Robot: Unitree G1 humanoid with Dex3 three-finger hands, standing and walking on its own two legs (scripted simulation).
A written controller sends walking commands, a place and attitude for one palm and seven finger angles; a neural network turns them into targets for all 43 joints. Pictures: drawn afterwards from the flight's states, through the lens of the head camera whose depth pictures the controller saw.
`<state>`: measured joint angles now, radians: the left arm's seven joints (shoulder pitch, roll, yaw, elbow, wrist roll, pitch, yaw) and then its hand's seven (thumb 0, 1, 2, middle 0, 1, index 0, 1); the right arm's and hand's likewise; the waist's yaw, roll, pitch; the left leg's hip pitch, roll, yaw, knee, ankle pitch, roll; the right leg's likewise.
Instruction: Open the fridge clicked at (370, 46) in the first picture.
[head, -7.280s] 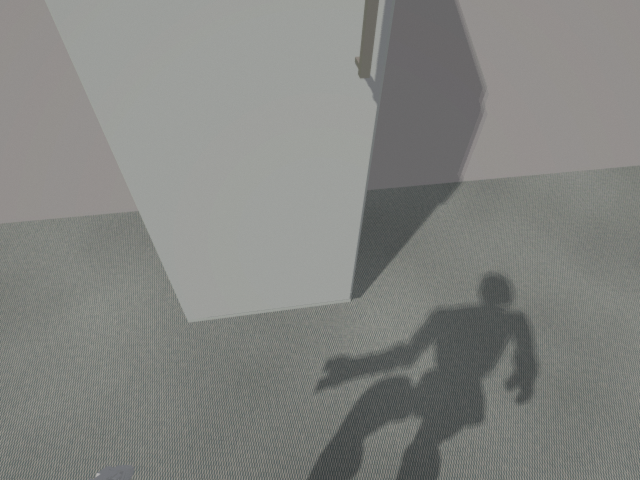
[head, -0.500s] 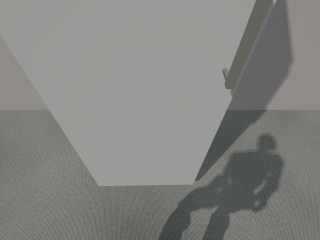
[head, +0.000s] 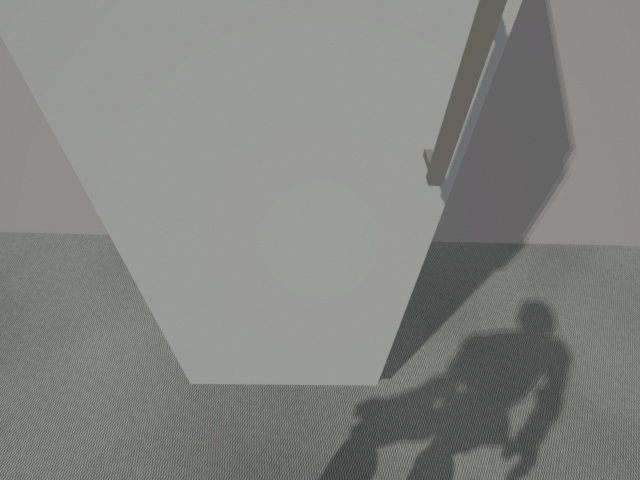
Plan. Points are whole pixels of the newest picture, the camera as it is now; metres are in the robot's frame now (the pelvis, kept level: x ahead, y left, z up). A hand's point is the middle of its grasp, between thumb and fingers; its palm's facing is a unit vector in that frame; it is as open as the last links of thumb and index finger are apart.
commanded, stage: come to a stop and stand still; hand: right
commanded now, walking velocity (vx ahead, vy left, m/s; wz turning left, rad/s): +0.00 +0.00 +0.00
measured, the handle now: (456, 88) +0.48 -0.12 +0.27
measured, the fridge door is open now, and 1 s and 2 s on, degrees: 0 0 0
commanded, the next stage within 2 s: look again from close up in 0.60 s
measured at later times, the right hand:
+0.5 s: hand out of the picture +0.03 -0.18 -0.17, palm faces +0.01 +0.97 -0.23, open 7.3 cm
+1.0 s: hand out of the picture +0.00 -0.14 -0.17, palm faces +0.03 +0.99 -0.17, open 7.4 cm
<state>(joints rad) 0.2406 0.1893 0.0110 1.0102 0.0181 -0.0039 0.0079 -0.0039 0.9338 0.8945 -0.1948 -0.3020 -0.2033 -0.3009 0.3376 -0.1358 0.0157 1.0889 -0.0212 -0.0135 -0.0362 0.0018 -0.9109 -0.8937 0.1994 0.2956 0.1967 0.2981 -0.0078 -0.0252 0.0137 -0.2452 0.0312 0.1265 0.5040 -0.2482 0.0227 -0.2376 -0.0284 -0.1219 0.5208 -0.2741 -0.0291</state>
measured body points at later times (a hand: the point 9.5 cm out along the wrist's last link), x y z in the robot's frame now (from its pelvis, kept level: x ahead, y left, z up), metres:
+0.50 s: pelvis +0.01 +0.00 +0.00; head +0.02 +0.01 +0.45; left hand -0.01 +0.20 -0.16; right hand +0.03 -0.23 -0.15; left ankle +0.01 +0.11 -0.74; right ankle +0.01 -0.10 -0.74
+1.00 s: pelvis +0.02 +0.01 +0.01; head +0.04 +0.01 +0.46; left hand +0.01 +0.22 -0.16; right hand +0.00 -0.20 -0.15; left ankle +0.01 +0.11 -0.74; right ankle +0.01 -0.10 -0.74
